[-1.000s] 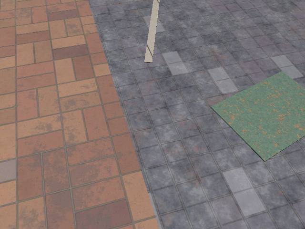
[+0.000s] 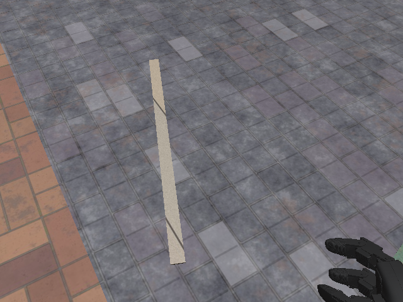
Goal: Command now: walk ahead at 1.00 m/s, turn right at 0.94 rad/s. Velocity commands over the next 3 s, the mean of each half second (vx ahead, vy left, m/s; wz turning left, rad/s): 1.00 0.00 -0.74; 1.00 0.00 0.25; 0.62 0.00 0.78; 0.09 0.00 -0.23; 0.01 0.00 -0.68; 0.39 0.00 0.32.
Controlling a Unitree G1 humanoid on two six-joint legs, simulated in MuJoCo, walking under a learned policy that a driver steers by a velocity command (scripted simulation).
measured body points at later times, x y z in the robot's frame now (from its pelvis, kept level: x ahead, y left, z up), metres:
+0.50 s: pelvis +0.43 +0.04 +0.00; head +0.44 +0.02 +0.45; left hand +0.75 +0.14 -0.04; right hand +0.25 -0.18 -0.12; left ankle +0.38 +0.20 -0.73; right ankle +0.51 -0.14 -0.66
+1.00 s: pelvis +0.84 -0.17 +0.00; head +0.85 -0.16 +0.45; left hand +0.89 +0.11 -0.13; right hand +0.96 -0.48 -0.08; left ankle +1.07 -0.08 -0.64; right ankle +0.70 -0.22 -0.73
